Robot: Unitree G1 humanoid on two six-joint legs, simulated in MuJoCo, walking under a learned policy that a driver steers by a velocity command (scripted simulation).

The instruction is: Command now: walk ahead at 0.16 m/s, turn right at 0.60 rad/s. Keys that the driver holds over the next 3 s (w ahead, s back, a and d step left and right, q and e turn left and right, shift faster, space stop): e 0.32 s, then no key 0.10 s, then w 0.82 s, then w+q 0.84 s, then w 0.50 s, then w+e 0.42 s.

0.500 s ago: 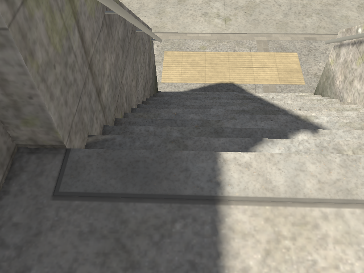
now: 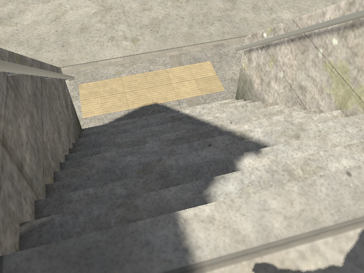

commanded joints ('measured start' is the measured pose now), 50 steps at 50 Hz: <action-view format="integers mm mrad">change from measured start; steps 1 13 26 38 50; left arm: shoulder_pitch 76 -91 -23 -24 -182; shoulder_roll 68 129 178 112 -11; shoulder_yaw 9 24 65 20 -11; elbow -39 -107 -126 -72 -89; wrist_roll -14 -44 -55 -17 -88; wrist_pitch -3 7 -16 -5 55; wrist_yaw -21 -21 45 18 25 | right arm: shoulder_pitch -127 -45 56 120 250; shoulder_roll -180 -225 -131 -165 -157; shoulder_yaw -63 -119 -50 -24 -32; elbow -129 -117 -6 -19 83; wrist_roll -16 -23 -43 -9 46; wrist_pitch -37 -23 31 -57 21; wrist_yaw -21 -26 47 46 28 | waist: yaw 38 -43 -6 -48 -12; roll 71 92 -97 7 46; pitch -118 -68 -31 -41 45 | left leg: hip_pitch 22 321 -173 228 185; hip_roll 248 346 68 76 153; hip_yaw -86 8 -30 -75 -77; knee -180 -105 568 124 -117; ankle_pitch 335 156 -220 -75 564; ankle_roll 224 167 -86 91 95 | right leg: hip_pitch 90 101 342 212 -47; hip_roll -71 -64 -204 -127 -18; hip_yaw -29 -71 183 171 -98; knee -82 -595 -1027 -681 -350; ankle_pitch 110 227 201 -15 348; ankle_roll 21 -84 -288 -222 -39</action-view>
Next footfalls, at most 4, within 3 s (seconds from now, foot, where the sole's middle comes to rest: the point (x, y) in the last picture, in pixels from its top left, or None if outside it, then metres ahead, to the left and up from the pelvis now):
0.30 right None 0.12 -0.16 -0.78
0.76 left None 0.27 0.05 -0.78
1.20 right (247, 268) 0.49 -0.20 -0.78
1.76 left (194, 233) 0.63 -0.01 -0.78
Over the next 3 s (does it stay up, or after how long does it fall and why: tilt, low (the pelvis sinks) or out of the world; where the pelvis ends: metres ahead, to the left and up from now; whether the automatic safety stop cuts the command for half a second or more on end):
stays up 1.10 -0.08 -0.45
